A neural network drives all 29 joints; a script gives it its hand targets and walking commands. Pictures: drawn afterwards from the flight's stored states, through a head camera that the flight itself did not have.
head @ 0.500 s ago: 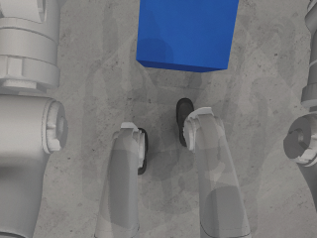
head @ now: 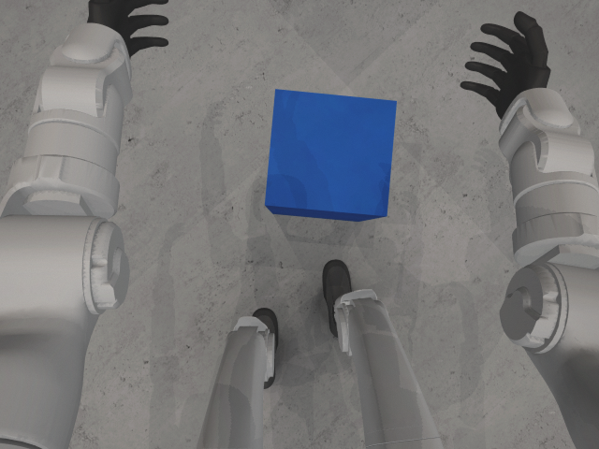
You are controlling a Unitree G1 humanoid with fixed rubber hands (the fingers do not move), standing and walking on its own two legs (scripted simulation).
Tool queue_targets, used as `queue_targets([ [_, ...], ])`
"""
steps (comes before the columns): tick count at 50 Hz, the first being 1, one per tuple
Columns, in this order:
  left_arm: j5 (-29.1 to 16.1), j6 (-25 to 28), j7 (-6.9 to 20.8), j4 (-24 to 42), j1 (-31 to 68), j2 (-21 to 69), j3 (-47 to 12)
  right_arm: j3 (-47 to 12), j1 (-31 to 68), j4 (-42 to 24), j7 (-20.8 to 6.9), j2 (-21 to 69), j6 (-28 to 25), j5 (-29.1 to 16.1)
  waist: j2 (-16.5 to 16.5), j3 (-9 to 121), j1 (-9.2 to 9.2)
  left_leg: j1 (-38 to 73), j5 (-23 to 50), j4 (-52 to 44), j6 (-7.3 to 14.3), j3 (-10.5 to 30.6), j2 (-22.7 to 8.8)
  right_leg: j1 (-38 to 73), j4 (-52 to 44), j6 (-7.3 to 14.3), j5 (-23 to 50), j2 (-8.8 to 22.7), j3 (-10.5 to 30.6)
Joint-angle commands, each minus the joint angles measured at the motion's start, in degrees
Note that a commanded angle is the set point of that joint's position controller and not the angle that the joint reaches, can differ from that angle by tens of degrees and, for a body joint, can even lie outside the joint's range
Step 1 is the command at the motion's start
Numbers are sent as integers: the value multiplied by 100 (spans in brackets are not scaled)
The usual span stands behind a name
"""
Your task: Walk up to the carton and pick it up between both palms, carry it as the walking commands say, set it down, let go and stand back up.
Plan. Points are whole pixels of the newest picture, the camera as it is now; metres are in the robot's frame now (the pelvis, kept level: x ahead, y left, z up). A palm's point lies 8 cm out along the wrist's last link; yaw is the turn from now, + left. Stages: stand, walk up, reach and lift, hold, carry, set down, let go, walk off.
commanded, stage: let go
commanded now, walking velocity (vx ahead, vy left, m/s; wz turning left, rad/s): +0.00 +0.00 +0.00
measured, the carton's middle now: (324, 167) +0.50 -0.11 -0.51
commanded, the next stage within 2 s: stand in 1.34 s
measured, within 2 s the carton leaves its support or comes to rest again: neither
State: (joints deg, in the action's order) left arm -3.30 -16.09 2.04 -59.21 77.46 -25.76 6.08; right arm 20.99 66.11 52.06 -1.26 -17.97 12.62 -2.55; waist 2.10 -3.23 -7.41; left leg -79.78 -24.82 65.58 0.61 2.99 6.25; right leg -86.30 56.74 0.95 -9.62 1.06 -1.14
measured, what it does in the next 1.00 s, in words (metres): rises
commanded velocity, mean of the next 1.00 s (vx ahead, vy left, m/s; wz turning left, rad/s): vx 0.00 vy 0.00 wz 0.00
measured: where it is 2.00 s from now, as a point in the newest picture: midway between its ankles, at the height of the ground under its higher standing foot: (301, 336)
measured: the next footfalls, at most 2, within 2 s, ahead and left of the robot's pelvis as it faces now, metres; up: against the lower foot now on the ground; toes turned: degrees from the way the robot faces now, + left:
none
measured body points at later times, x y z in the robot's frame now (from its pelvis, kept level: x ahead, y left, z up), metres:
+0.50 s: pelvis +0.04 -0.01 +0.08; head +0.21 -0.01 +0.50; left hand +0.41 +0.20 +0.00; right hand +0.32 -0.27 -0.01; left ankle +0.03 +0.10 -0.62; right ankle +0.13 -0.11 -0.62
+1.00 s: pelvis +0.07 -0.04 +0.11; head +0.12 -0.06 +0.56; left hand +0.29 +0.20 +0.04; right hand +0.24 -0.29 +0.03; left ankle +0.03 +0.10 -0.62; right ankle +0.13 -0.11 -0.62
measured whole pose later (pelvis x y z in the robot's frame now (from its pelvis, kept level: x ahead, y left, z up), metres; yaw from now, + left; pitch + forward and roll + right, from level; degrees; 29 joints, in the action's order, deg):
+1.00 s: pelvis +0.07 -0.04 +0.11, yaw -2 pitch +2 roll +1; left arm -0.7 -3.4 5.2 -28.7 -8.5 -14.5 5.6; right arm 2.8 -10.5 22.9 -3.1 -11.8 5.5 -1.4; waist 0.6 -3.3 -3.3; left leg -11.1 -20.0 28.8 0.8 3.7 1.2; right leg -22.0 29.8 3.7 -10.0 -2.8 -1.1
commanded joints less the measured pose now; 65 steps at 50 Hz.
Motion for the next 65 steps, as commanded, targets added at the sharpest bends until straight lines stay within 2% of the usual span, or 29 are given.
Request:
queue_targets([
  [1, 427, 316, -93, 620, -129, 479, 582, 258, -28, -918, -214, -847, -345, 705, 340, 6417, -333, 1120, 1726, -1580, -557, 141, -459, 6181, -165, 15, 2431, -113, 215],
  [3, 421, 392, -279, 1267, -932, 632, 501, 161, -741, -1578, -317, -1072, -412, 739, 308, 7360, -301, 1716, 2506, -1653, -588, 171, -455, 6964, -198, 70, 3119, -121, 316],
  [5, 374, 519, -518, 2118, -1408, 707, 464, -106, -1238, -2262, -439, -1176, -522, 652, 191, 7972, -129, 2056, 3119, -1722, -599, 222, -449, 7546, -136, 126, 3714, -128, 424],
  [6, 384, 596, -633, 2588, -1702, 699, 476, -324, -1483, -2657, -505, -1118, -575, 591, 91, 8000, 28, 1668, 3170, -1866, -567, 178, -404, 8158, -49, 193, 4173, -81, 567],
  [8, 399, 664, -742, 3086, -2029, 706, 534, -562, -1778, -2898, -600, -990, -566, 592, -292, 7455, 44, 462, 2478, -2257, -427, 96, -335, 9314, 30, 301, 4652, 50, 781],
  [10, 518, 744, -750, 3468, -2522, 661, 582, -861, -2427, -3107, -683, -675, -552, 446, -468, 7244, 181, 114, 2268, -2465, -357, 43, -276, 10072, -47, 310, 5132, 112, 930],
  [11, 559, 774, -745, 3594, -2908, 661, 570, -1029, -2898, -3178, -709, -517, -540, 340, -566, 7246, 255, 287, 2223, -2494, -328, 50, -259, 10297, -88, 269, 5231, 121, 936],
  [14, 582, 881, -682, 3719, -3876, 816, 498, -1279, -3962, -3204, -716, -325, -594, 114, -562, 6969, 358, 650, 2078, -2570, -299, -6, -221, 10532, -316, 206, 5316, 114, 959],
  [16, 587, 941, -619, 3544, -4526, 945, 459, -1315, -4546, -3168, -672, -313, -661, 16, -533, 6481, 382, 810, 1925, -2675, -297, -41, -224, 10553, -499, 186, 5230, 114, 970],
  [17, 618, 972, -591, 3371, -4889, 1013, 453, -1302, -4835, -3060, -642, -310, -696, 18, -483, 6098, 410, 990, 1807, -2768, -286, -56, -232, 10347, -656, 155, 4933, 85, 928],
  [20, 599, 1082, -422, 2991, -5586, 1181, 329, -1361, -5468, -3007, -563, -223, -844, -52, -344, 4874, 438, 1818, 1576, -3012, -246, -53, -354, 9430, -1205, 55, 3658, -69, 736],
  [23, 476, 1194, -236, 2702, -5917, 1234, 244, -1499, -5722, -3051, -483, -80, -935, -53, -323, 3660, 527, 2229, 844, -3327, -149, -55, -482, 8817, -1656, 15, 2114, -135, 563],
  [24, 434, 1221, -181, 2682, -6039, 1253, 175, -1540, -5861, -3102, -466, -41, -942, -32, -351, 3381, 498, 2498, 639, -3430, -109, -52, -528, 8654, -1800, -11, 1600, -173, 477],
  [26, 413, 1281, -96, 2675, -6309, 1306, 82, -1678, -5957, -3255, -435, 8, -954, -71, -196, 2790, 627, 2741, 136, -3733, -66, -11, -664, 8587, -1951, -42, 785, -250, 334],
  [28, 421, 1356, -50, 2869, -6486, 1285, 33, -1687, -6194, -3492, -404, -60, -961, -19, 77, 2426, 638, 2698, -360, -4122, -37, 107, -893, 8973, -1883, -121, 467, -374, 172],
  [31, 368, 1458, -1, 3165, -6921, 1322, -139, -1758, -6737, -3582, -361, -20, -939, 41, 448, 1833, 674, 2529, -732, -4659, 20, 273, -1164, 9597, -1811, -194, 319, -529, 19],
  [34, 291, 1513, 52, 3459, -7404, 1389, -329, -1732, -7186, -3491, -323, -19, -898, 113, 763, 1282, 596, 2533, -953, -5013, 45, 356, -1238, 9987, -1821, -164, 299, -637, -58],
  [38, 161, 1524, 149, 3523, -7705, 1322, -378, -1727, -7149, -3442, -262, 16, -873, 132, 630, 549, 446, 2799, -961, -5133, 130, 263, -1071, 10135, -2110, -138, 362, -645, -20],
  [40, 157, 1500, 204, 3545, -8099, 1265, -345, -1815, -7282, -3570, -250, 60, -844, 159, 478, 443, 460, 3069, -807, -5136, 161, 176, -969, 10426, -2288, -161, 464, -622, 14],
  [43, 190, 1499, 259, 3710, -8445, 1092, -300, -1899, -7531, -3778, -203, 88, -839, 167, 245, 648, 507, 3668, -185, -4992, 167, 54, -748, 10711, -2519, -142, 840, -505, 184],
  [49, 306, 1368, 338, 3901, -8869, 863, -239, -1971, -8018, -3849, -125, 120, -786, 152, -59, 897, 558, 4719, 801, -4745, 48, -87, -388, 10718, -2955, -43, 1419, -216, 478],
  [53, 404, 1279, 363, 3693, -9142, 821, -258, -1925, -8061, -3762, -70, 101, -687, 147, -193, 1037, 582, 4934, 956, -4576, -3, -91, -337, 10559, -2924, -30, 1625, -115, 590],
  [58, 504, 1335, 269, 3548, -9090, 747, -225, -1894, -7751, -3690, 8, 57, -405, 128, -309, 1269, 685, 5066, 856, -4414, 26, -95, -368, 10409, -2780, -35, 1298, -101, 569],
  [61, 563, 1380, 180, 3450, -9119, 773, -263, -1815, -7625, -3559, 89, -35, -226, 189, -280, 1320, 684, 5113, 791, -4343, 55, -112, -409, 10312, -2659, -19, 1071, -127, 495],
  [65, 611, 1378, 121, 3347, -8965, 717, -284, -1776, -7381, -3406, 162, -93, -43, 265, -165, 1135, 689, 5056, 590, -4317, 67, -200, -425, 10106, -2598, -16, 407, -186, 383],
])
